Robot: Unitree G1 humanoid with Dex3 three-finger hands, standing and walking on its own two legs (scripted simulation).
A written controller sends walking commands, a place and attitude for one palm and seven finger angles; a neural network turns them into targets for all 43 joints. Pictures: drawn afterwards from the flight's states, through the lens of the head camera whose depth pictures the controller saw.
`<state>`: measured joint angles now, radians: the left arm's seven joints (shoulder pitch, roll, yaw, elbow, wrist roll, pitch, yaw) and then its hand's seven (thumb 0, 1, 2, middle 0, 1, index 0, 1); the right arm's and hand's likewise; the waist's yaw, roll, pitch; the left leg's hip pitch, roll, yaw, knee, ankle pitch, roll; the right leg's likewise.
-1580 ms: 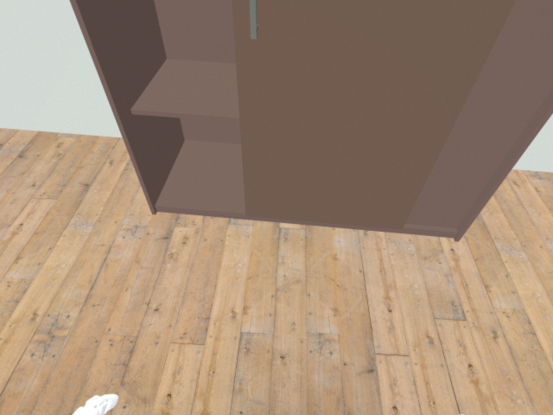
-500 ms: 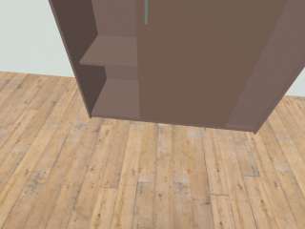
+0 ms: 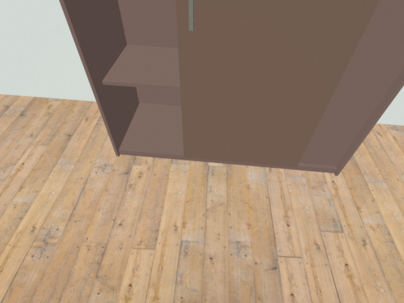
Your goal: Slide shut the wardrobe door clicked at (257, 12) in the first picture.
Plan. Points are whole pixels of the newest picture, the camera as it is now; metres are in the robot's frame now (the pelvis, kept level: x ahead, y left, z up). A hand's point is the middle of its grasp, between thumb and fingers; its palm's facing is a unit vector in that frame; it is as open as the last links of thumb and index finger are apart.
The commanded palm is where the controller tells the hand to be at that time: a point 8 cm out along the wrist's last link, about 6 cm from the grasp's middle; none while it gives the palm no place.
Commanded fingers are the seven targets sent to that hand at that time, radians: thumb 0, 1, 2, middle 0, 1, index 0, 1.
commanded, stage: walk to a spot facing it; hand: right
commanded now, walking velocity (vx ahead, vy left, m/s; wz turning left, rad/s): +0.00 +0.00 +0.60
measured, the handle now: out of the picture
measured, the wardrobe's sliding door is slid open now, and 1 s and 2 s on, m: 0.44 0.44 0.44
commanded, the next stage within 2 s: none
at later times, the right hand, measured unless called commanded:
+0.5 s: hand out of the picture +0.05 -0.15 -0.17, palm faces -0.17 +0.95 -0.26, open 7.4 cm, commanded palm none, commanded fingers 0.00 -0.90 -0.90 0.20 0.30 0.20 0.30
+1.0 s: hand out of the picture +0.16 -0.20 -0.19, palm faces -0.40 +0.90 -0.18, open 7.4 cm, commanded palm none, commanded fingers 0.00 -0.90 -0.90 0.20 0.30 0.20 0.30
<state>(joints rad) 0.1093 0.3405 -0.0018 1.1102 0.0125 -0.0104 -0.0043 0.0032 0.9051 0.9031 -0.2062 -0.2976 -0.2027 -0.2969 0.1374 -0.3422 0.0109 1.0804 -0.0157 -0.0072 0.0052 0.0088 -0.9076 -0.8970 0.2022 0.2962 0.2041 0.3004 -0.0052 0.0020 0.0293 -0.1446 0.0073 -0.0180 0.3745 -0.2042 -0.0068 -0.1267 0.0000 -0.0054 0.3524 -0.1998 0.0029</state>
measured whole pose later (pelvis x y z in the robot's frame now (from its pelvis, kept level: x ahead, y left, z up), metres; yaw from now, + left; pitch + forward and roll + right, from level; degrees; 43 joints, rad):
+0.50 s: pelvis -0.03 +0.04 -0.02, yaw +14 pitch -1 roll -2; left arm 0.16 0.24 0.06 0.98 0.02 0.07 0.00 0.01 0.91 0.90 -0.20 -0.30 -0.20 -0.30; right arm 0.28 -0.19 -0.04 0.94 -0.02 0.03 0.01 0.01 -0.91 -0.90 0.20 0.30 0.20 0.30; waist -0.04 -0.04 0.08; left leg -0.31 -0.05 0.00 0.60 -0.28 0.07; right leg -0.45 -0.06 -0.03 1.09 -0.41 0.05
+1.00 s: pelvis +0.07 -0.02 -0.01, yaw +31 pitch +0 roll +2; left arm 0.19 0.19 0.04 0.88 0.02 -0.04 0.00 0.00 0.91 0.90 -0.20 -0.30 -0.20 -0.30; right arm 0.39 -0.24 -0.08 0.98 -0.03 0.02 0.02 0.01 -0.91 -0.90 0.20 0.30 0.20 0.30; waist -0.05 0.04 -0.03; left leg -0.35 -0.08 -0.15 0.80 -0.43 0.01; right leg -0.27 -0.02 -0.07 0.55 -0.29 -0.04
